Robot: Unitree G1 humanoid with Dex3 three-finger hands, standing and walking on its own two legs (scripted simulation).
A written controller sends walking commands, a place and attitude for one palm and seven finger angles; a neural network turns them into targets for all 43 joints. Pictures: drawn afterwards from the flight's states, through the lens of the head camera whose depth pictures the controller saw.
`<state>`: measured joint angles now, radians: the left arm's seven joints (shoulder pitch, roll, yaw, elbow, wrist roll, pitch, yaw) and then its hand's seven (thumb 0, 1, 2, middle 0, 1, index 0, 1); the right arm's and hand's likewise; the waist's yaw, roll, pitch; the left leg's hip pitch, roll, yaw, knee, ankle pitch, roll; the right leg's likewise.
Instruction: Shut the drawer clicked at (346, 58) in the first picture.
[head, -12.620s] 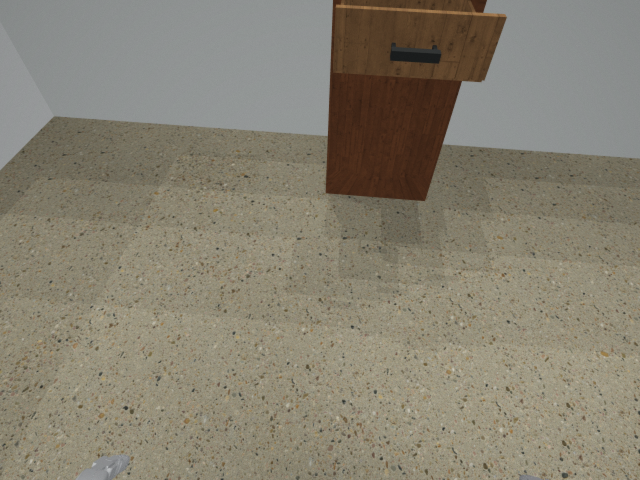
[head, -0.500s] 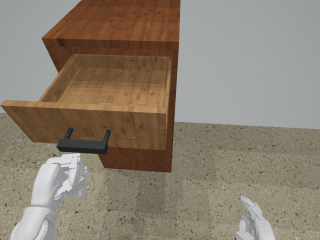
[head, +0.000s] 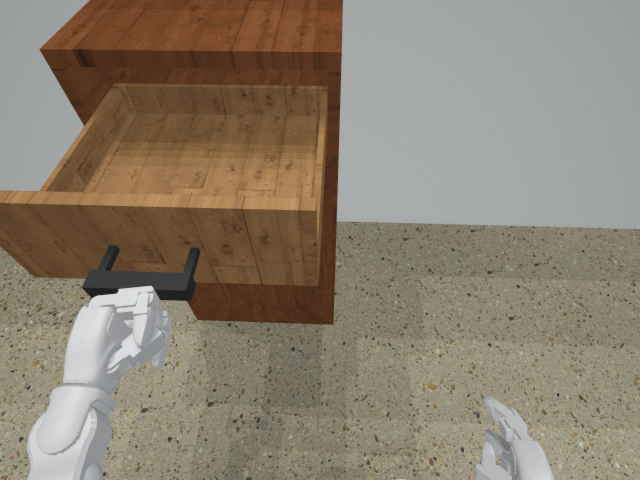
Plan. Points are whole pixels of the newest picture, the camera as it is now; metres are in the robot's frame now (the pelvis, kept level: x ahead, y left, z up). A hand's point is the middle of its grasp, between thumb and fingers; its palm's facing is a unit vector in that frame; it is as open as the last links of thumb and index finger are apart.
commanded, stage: bring the fist close to the handle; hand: left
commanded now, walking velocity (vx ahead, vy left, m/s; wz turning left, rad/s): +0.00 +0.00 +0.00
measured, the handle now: (146, 269) +0.34 +0.24 +0.08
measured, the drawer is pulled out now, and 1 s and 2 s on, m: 0.29 0.25 0.12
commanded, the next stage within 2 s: push the drawer shut in 0.22 s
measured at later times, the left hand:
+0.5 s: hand (161, 334) +0.26 +0.19 +0.07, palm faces +0.03 -1.00 -0.06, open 3.3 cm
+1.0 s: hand (167, 296) +0.31 +0.20 +0.07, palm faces +0.01 -1.00 -0.05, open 3.0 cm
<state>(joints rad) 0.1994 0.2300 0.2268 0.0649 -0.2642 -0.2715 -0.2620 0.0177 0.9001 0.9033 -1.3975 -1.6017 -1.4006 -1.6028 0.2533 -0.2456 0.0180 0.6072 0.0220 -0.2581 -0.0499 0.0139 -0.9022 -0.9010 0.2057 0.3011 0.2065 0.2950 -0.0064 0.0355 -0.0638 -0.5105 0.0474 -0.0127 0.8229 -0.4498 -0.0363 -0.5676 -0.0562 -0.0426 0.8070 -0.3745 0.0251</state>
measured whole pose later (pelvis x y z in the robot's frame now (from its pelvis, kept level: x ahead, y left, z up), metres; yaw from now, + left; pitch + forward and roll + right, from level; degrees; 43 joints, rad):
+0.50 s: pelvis -0.01 +0.00 +0.00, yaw +1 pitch +8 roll +0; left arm 0.13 0.24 0.22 0.12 -0.26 -0.27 -0.27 0.02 0.90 0.90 -1.40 -1.60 -1.40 -1.60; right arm 0.23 -0.25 0.03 0.60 0.03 -0.24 -0.06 0.01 -0.90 -0.90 0.21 0.30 0.21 0.29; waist 0.01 0.04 -0.06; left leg -0.53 0.04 -0.03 0.84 -0.45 -0.04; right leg -0.58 -0.06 -0.06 0.83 -0.38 0.02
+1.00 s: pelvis -0.02 -0.01 +0.00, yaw +1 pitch +8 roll +0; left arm -0.21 0.29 0.24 0.48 -0.25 -0.30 -0.29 -0.02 0.79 0.95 -1.40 -1.60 -1.40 -1.60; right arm 0.24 -0.26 0.04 0.66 0.04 -0.20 -0.08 0.01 -0.90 -0.90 0.21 0.30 0.21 0.29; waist -0.01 0.03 -0.03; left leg -0.55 0.04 -0.04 0.83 -0.41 -0.04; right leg -0.60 -0.06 -0.06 0.81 -0.34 0.02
